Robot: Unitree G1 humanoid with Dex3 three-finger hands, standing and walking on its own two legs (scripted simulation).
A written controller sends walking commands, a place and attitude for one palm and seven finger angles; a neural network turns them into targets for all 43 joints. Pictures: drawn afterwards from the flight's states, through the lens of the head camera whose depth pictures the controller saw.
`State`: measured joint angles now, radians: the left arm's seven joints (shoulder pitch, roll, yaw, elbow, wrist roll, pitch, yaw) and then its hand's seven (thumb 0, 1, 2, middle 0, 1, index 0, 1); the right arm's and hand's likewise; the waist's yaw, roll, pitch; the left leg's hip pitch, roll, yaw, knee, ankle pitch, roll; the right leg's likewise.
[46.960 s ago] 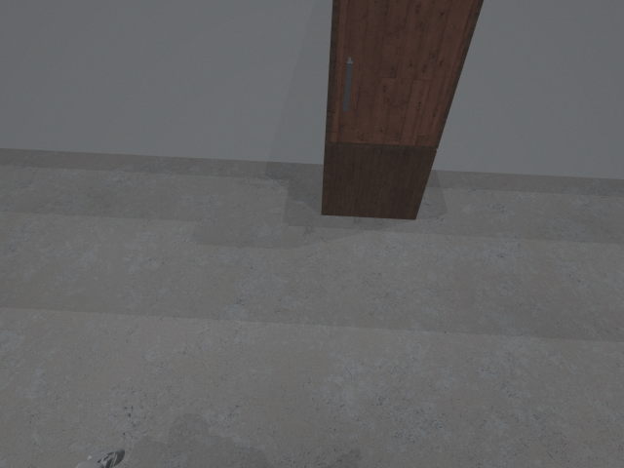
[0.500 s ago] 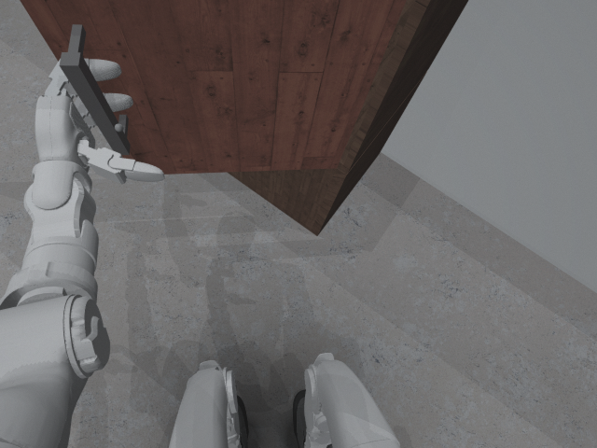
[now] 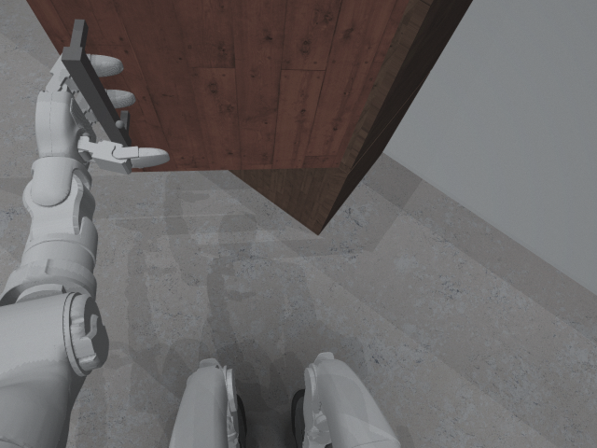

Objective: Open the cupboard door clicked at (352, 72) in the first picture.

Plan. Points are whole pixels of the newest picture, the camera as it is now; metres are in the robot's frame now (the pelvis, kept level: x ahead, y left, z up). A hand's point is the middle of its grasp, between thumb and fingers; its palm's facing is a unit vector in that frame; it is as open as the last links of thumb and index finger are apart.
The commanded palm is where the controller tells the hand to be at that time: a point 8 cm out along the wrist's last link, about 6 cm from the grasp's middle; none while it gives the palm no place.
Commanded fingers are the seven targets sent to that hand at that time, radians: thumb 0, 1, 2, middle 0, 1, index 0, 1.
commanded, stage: close the thumb around the handle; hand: left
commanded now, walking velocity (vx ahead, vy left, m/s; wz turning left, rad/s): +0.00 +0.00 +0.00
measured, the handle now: (104, 94) +0.56 +0.21 +0.04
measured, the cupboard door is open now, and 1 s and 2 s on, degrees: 42 56 83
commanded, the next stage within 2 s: pull the door open along its arc in 0.48 s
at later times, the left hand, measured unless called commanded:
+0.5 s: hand (124, 126) +0.51 +0.18 +0.04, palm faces +0.05 -1.00 -0.03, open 5.4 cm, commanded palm +0.49 +0.21 +0.04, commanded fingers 0.00 0.90 0.90 -0.40 -1.35 -0.40 -1.35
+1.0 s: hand (137, 190) +0.42 +0.16 +0.04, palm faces +0.00 -1.00 -0.01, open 5.5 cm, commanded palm +0.37 +0.21 +0.04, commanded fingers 0.00 0.90 0.90 -0.40 -1.35 -0.40 -1.35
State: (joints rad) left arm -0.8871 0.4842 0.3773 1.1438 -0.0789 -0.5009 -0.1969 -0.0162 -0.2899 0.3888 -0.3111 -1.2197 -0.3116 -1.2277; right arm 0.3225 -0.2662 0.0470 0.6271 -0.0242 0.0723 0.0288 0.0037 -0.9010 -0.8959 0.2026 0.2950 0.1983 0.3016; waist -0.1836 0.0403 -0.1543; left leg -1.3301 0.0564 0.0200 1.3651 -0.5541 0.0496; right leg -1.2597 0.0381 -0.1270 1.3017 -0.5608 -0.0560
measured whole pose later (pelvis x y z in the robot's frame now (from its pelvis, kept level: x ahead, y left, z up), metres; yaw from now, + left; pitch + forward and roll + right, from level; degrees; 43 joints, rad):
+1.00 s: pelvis +0.02 +0.00 +0.03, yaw +0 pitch +26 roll -2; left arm -0.40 0.25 0.23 0.72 -0.17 -0.50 -0.16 0.00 0.77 0.78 -0.38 -1.35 -0.37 -1.35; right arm 0.31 -0.24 0.01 0.58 0.01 0.09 0.05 0.01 -0.90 -0.90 0.20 0.29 0.20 0.30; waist -0.10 0.03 -0.19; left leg -1.14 0.05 0.06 1.24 -0.55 0.05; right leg -1.10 0.04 -0.08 1.21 -0.56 -0.05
